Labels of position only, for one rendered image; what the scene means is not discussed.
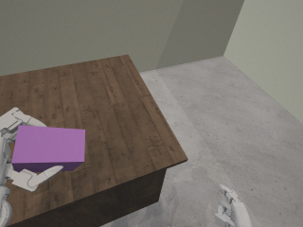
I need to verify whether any sponge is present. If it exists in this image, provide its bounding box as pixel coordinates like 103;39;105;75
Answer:
11;125;85;173

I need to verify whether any robot left forearm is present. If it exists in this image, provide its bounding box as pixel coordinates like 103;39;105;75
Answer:
0;186;12;227

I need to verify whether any right robot hand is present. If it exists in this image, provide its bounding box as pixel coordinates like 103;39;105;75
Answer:
215;184;253;227

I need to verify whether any left robot hand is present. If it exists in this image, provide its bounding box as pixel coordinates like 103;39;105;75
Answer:
0;107;63;193

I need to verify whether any table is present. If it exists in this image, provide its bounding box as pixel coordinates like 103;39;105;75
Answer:
0;54;187;227

